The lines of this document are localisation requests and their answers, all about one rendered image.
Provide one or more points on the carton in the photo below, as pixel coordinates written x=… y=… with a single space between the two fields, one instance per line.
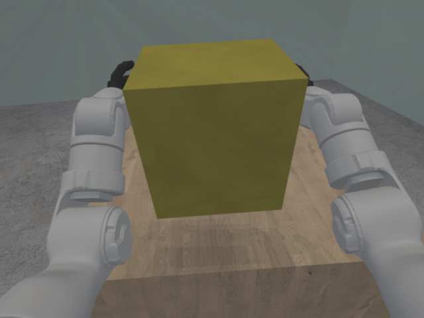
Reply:
x=215 y=124

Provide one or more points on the left robot hand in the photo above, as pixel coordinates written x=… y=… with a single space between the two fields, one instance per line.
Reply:
x=117 y=78

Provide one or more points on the pedestal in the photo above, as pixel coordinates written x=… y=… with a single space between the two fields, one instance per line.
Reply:
x=264 y=264

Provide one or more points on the robot right forearm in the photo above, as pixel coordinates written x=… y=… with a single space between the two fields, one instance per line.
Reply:
x=353 y=160

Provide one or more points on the robot left forearm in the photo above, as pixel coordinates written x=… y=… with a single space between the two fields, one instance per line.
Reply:
x=96 y=152

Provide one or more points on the left robot upper arm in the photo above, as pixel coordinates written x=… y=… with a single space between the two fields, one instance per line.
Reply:
x=84 y=245

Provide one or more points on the right robot upper arm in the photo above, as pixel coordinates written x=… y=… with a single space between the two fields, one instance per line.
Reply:
x=380 y=226

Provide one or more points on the right robot hand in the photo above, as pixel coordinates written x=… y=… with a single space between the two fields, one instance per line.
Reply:
x=310 y=83

